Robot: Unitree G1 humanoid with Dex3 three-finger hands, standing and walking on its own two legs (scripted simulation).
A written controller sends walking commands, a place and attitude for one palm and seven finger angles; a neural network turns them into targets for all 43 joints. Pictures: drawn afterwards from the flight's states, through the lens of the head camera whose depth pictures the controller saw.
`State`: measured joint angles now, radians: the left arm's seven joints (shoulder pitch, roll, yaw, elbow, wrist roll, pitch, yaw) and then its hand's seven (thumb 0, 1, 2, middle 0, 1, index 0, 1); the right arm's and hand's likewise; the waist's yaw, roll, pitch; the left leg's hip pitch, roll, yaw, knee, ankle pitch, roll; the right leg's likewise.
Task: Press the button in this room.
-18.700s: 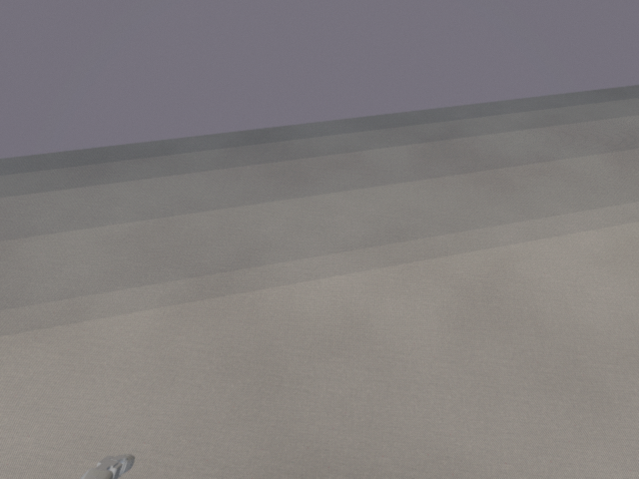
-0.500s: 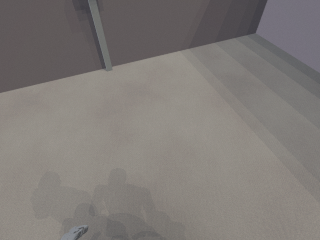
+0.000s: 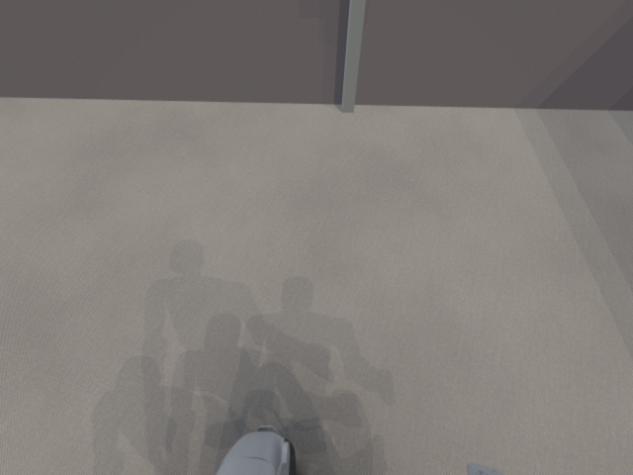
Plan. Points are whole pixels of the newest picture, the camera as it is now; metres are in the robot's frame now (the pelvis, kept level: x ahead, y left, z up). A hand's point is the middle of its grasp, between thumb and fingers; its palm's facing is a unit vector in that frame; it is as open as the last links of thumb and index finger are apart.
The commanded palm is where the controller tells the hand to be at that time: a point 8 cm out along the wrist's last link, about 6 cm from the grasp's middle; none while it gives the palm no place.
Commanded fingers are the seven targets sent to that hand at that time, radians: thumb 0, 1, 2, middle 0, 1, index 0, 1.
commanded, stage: turn or walk to find it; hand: left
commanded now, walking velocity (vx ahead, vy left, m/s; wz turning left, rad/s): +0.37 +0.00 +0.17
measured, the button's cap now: out of the picture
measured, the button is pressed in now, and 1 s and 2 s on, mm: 0 0 0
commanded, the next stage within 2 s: stand and wait in 0.94 s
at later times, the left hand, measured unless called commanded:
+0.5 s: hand (222, 319) +0.34 +0.20 -0.13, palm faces +0.02 -0.98 -0.19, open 7.4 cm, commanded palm none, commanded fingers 0.00 0.90 0.90 -0.20 -0.30 -0.20 -0.30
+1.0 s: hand (256, 312) +0.37 +0.16 -0.15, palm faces +0.16 -0.97 -0.18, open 7.3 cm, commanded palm none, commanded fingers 0.00 0.90 0.90 -0.20 -0.30 -0.20 -0.30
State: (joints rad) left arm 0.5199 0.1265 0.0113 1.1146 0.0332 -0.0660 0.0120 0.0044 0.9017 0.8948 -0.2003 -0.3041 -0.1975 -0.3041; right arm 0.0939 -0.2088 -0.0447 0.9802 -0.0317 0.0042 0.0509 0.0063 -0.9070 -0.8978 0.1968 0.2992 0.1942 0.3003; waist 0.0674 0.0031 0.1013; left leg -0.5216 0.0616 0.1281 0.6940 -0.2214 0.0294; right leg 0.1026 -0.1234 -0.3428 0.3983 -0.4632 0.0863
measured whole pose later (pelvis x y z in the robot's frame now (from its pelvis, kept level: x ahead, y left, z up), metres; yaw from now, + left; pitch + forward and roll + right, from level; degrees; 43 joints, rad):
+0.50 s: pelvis +0.21 +0.02 +0.02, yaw +3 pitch -1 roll +2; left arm 0.10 0.19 0.05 0.95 0.03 0.00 -0.03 0.00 0.91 0.90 -0.20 -0.30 -0.19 -0.30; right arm 0.39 -0.17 -0.05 1.09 -0.02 -0.08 -0.01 -0.01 -0.91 -0.90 0.20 0.30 0.20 0.30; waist -0.05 -0.02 0.03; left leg 0.02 -0.06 0.10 0.29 -0.30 0.05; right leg -0.59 -0.15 -0.07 0.81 -0.14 0.06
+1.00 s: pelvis +0.42 -0.02 +0.02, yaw +5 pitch +0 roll -1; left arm 0.37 0.16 0.04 1.12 0.03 -0.07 0.00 0.00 0.92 0.89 -0.20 -0.30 -0.20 -0.30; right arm 0.16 -0.19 -0.06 1.04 -0.03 -0.02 0.03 0.00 -0.91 -0.90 0.20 0.30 0.19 0.30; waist 0.03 0.02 0.04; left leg -0.50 0.13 0.08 0.76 -0.20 -0.04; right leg -0.09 -0.01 -0.19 0.38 -0.28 -0.02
